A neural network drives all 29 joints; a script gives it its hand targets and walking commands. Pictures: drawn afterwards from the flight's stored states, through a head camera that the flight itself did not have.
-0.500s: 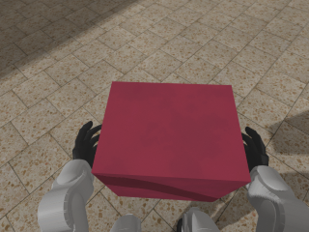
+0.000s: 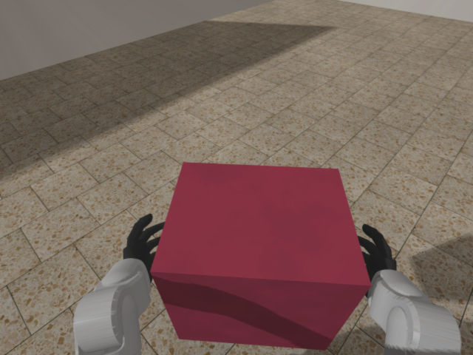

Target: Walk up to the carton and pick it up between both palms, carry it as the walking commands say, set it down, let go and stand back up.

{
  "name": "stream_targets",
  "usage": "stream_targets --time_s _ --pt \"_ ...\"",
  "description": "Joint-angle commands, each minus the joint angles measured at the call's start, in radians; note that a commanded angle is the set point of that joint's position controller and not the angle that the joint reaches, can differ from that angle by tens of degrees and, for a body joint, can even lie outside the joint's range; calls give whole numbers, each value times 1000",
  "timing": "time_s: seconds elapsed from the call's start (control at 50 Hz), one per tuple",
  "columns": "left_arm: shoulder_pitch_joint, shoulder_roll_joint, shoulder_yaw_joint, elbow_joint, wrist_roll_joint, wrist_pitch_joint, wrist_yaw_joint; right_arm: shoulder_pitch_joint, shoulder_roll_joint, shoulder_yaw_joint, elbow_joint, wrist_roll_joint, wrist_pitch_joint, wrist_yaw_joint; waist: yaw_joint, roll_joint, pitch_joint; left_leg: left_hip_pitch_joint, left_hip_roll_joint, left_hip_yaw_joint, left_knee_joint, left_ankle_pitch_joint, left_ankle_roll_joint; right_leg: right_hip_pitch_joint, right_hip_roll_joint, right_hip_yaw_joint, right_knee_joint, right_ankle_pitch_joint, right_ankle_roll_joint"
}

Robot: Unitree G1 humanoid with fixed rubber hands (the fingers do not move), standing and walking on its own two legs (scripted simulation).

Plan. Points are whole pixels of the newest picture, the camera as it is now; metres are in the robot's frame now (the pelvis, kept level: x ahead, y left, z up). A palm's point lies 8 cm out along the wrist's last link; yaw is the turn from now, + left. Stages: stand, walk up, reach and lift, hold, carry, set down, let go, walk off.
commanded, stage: carry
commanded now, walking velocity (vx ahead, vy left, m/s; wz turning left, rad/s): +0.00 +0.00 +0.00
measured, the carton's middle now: (255, 257) +0.29 +0.00 +0.04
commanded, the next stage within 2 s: none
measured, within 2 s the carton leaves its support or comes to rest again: neither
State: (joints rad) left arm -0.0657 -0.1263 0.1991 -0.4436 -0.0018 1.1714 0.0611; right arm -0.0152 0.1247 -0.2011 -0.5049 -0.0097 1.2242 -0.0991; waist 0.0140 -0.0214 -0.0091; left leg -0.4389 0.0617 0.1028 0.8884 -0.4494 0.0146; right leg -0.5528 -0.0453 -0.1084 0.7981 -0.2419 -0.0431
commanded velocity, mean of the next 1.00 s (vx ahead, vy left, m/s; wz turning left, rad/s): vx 0.00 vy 0.00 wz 0.00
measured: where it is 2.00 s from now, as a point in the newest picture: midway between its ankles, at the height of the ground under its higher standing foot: outside the picture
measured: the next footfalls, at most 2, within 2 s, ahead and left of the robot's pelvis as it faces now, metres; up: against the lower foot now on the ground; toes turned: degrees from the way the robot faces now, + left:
right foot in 0.28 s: +0.01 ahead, -0.10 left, +0.00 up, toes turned +2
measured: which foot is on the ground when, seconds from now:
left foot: down 0.00-1.00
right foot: down 0.00-0.12, up 0.14-0.26, down 0.28-1.00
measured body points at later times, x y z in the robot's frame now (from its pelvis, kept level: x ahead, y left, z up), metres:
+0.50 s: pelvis -0.09 +0.00 +0.00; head -0.11 -0.01 +0.45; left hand +0.17 +0.17 +0.08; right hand +0.16 -0.18 +0.07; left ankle -0.01 +0.13 -0.69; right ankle -0.03 -0.10 -0.69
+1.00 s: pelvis -0.10 +0.01 +0.01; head -0.12 +0.01 +0.46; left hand +0.16 +0.19 +0.10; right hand +0.15 -0.16 +0.09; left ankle -0.01 +0.13 -0.69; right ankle -0.03 -0.10 -0.69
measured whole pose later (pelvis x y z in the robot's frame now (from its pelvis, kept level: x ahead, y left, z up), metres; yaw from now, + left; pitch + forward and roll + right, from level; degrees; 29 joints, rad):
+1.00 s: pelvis -0.10 +0.01 +0.01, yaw +0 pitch +0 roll +1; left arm -0.08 -0.13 0.21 -0.44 0.00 1.18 0.07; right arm -0.05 0.09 -0.17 -0.47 -0.01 1.23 -0.10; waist 0.01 -0.01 -0.06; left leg -0.53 0.03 0.06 0.78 -0.26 0.02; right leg -0.51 -0.03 -0.04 0.82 -0.32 -0.02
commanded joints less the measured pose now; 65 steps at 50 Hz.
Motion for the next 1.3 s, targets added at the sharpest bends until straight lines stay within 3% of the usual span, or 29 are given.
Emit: stream_targets --time_s 0.0,0.02,0.04,0.06,0.08,0.14,0.2,0.24,0.26,0.3,0.34,0.38,0.42,0.46,0.5,0.54,0.56,0.62,0.72,0.74,0.82,0.92,0.98,1.0,1.04,1.1,1.16,1.22,1.28 --pt "-526 -697 -756 -105 -265 18 -118 -697 672 805 -149 288 -36 152 -40 -278 -259 291 -117 32 -86 -206 54 -215 -156 212 -606 -628 76" --pt "-556 -697 -767 -138 -273 15 -114 -668 702 801 -105 293 -33 152 -44 -194 -253 261 -92 -5 -250 -229 72 -157 -97 144 -470 -503 93" --pt "-548 -731 -785 -133 -275 12 -108 -690 702 789 -127 296 -43 151 -32 117 -266 104 50 -242 -509 -375 104 -65 -2 56 -151 -387 90" --pt "-588 -748 -811 -178 -285 6 -112 -709 695 791 -146 296 -52 158 -36 400 -227 -190 317 -613 -826 -658 222 21 78 -6 389 -264 120" --pt "-613 -772 -822 -225 -297 3 -117 -699 702 794 -174 294 -52 155 7 435 -171 -384 346 -499 -841 -542 223 142 16 129 503 -184 72" --pt "-616 -795 -819 -143 -325 22 -117 -696 695 765 -149 274 -34 142 46 311 -226 -559 216 -213 -668 -413 130 327 33 125 502 -210 14" --pt "-589 -752 -782 -110 -295 22 -114 -742 697 790 -138 294 -24 139 45 120 -180 -198 89 -99 -328 -185 53 168 7 103 -196 -128 -7" --pt "-497 -704 -752 -45 -294 38 -106 -609 689 792 -104 272 -9 114 -6 -233 -377 -74 -34 -72 -38 -39 -4 253 -267 526 -449 -17 -83" --pt "-498 -715 -766 -66 -311 34 -109 -594 709 807 -111 269 -13 107 -9 -301 -439 -66 -17 -89 2 -99 -7 320 -304 525 -416 246 -102" --pt "-460 -722 -779 -77 -306 28 -114 -589 694 791 -120 274 -24 113 1 -232 -436 -73 -28 -92 -102 -20 -7 377 -236 328 -313 506 -79" --pt "-455 -726 -761 -79 -298 7 -121 -662 699 829 -165 287 -36 122 -11 -310 -359 49 -70 -67 -82 13 -10 125 -193 366 -431 -26 -84" --pt "-583 -769 -806 -160 -321 -15 -131 -719 780 839 -156 311 -66 137 -20 -153 -329 112 -84 -34 -172 64 12 59 -143 313 -451 -310 -51" --pt "-618 -782 -814 -190 -316 -26 -119 -794 785 860 -218 341 -70 150 -25 -94 -320 224 -49 -68 -300 63 35 -36 -108 263 -417 -425 -30" --pt "-527 -778 -786 -142 -295 -17 -117 -801 736 852 -256 345 -75 148 -22 70 -329 185 55 -243 -395 15 66 0 -54 213 -300 -302 -1" --pt "-566 -779 -801 -134 -312 -15 -118 -760 709 825 -219 312 -70 142 -23 39 -297 85 86 -293 -456 -63 82 53 -3 155 -253 -226 -7" --pt "-572 -758 -814 -140 -312 -11 -109 -739 689 814 -207 305 -64 140 -19 39 -306 46 62 -223 -456 -116 52 82 -10 171 -280 -275 -12" --pt "-574 -747 -819 -156 -315 -4 -108 -698 668 793 -194 294 -57 137 -20 120 -310 32 72 -263 -475 -128 66 69 -19 178 -253 -274 -19" --pt "-543 -729 -810 -120 -304 8 -108 -671 674 802 -147 290 -41 141 -12 -14 -293 57 50 -196 -442 -76 45 72 -26 183 -325 -251 -18" --pt "-550 -701 -786 -120 -298 27 -110 -710 656 795 -181 292 -31 132 -10 -6 -319 35 39 -195 -436 -117 53 78 -33 188 -338 -337 -17" --pt "-522 -728 -800 -123 -293 27 -109 -708 661 792 -195 299 -37 137 -15 83 -305 94 56 -226 -455 -101 58 26 -30 174 -305 -298 -14" --pt "-587 -765 -816 -179 -321 1 -108 -738 713 817 -226 314 -51 135 -18 -25 -395 89 25 -155 -365 14 34 126 -60 224 -366 -230 -22" --pt "-572 -737 -807 -183 -302 13 -105 -718 697 807 -204 312 -40 138 -19 34 -330 70 75 -242 -458 -44 51 74 -24 168 -290 -203 -11" --pt "-509 -709 -809 -146 -289 26 -98 -631 658 774 -152 288 -33 137 -11 56 -335 61 53 -187 -446 -50 23 103 -39 191 -317 -225 -18" --pt "-513 -733 -799 -167 -289 15 -103 -751 681 820 -269 325 -50 138 -10 -49 -347 79 41 -168 -404 18 19 123 -53 199 -337 -212 -18" --pt "-578 -717 -814 -194 -312 17 -99 -694 674 796 -203 295 -33 127 -16 -40 -333 68 9 -159 -368 -25 24 66 -69 242 -373 -314 -28" --pt "-533 -730 -802 -185 -301 23 -104 -723 681 803 -250 319 -37 136 -14 16 -367 129 43 -169 -397 80 22 104 -69 214 -353 -158 -8" --pt "-501 -731 -787 -147 -295 20 -103 -719 703 824 -234 316 -38 128 -18 -76 -397 171 37 -160 -349 182 28 137 -78 225 -360 -79 -8" --pt "-572 -713 -817 -202 -301 25 -96 -647 697 782 -148 293 -25 131 -17 53 -344 142 62 -203 -423 91 28 93 -59 198 -329 -133 -4" --pt "-567 -759 -824 -199 -303 19 -105 -649 727 788 -164 301 -36 137 -12 54 -398 147 83 -202 -436 163 35 178 -47 175 -296 17 2"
